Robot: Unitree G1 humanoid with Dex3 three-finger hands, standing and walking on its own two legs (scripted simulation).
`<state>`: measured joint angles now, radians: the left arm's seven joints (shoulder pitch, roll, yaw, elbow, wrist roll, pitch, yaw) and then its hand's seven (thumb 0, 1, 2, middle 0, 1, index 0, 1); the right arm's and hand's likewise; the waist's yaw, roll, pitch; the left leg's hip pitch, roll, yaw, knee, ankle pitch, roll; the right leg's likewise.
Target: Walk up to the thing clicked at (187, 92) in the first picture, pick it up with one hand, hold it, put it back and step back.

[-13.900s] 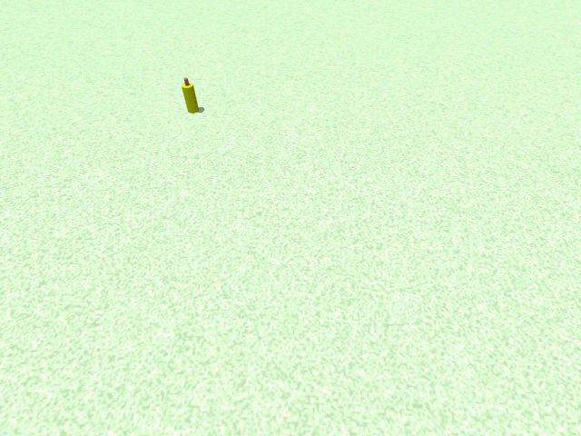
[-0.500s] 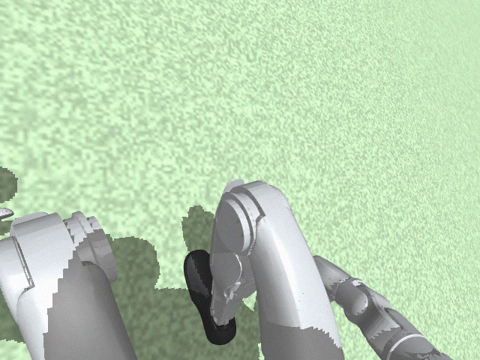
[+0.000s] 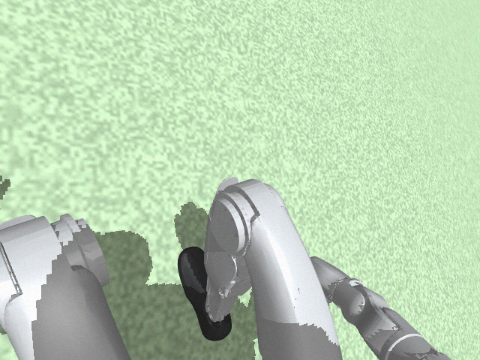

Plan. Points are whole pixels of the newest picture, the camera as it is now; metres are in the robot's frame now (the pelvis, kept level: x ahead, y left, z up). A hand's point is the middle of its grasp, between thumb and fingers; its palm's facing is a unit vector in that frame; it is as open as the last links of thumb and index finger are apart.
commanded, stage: close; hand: left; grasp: from the side
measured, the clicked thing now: out of the picture +0.42 +0.30 -0.17
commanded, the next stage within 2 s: settle in 0.04 s
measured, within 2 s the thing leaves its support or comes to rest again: leaves its support in 0.48 s
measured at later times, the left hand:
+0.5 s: hand out of the picture +0.40 +0.30 -0.15, palm faces +0.35 -0.94 -0.01, open 9.7 cm
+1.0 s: hand out of the picture +0.38 +0.32 -0.04, palm faces +0.35 -0.94 -0.06, open 9.7 cm
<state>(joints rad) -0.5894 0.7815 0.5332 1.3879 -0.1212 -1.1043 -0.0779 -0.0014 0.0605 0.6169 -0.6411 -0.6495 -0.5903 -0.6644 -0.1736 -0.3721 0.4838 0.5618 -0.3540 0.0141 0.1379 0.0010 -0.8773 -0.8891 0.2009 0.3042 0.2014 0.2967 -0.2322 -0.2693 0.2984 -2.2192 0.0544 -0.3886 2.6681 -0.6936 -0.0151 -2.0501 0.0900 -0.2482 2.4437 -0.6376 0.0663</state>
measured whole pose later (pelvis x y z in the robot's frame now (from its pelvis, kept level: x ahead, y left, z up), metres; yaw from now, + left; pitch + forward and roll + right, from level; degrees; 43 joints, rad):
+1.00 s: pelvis +0.02 -0.01 +0.04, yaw +5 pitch +25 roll -11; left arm -0.44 0.53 0.41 0.82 -0.16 -0.70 -0.15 0.02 -0.30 1.06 -0.75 -1.02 -0.71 -1.02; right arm -0.02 -0.29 0.18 0.64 -0.16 0.06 0.11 0.00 -0.90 -0.89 0.20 0.30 0.20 0.30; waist -0.12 -0.08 0.03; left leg -2.26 0.05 -0.23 2.48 -0.70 -0.01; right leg -2.11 0.02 -0.15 2.37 -0.71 0.03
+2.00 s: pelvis +0.03 -0.02 +0.10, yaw +11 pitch +33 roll -5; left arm -0.50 0.39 0.43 0.78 -0.14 -0.57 -0.21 0.02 -0.30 1.07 -0.76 -1.01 -0.72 -1.02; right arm 0.07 -0.27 0.02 0.69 -0.07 0.00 0.05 0.01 -0.91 -0.90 0.20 0.30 0.20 0.30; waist -0.10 -0.01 -0.11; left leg -2.15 0.06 -0.11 2.26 -0.68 -0.02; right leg -2.07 0.00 -0.06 2.23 -0.73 0.00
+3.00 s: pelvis +0.05 -0.01 +0.24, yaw +13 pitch +31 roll -4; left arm -0.23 0.28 0.26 0.35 -0.18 -0.34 -0.11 0.02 -0.31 1.08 -0.77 -1.00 -0.72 -1.01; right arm 0.11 -0.24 -0.01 0.62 0.02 -0.03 -0.02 0.01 -0.91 -0.89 0.20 0.30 0.20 0.30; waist -0.04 0.02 -0.17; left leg -1.70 0.07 -0.06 1.81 -0.65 -0.01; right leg -1.64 -0.01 -0.04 1.78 -0.68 0.01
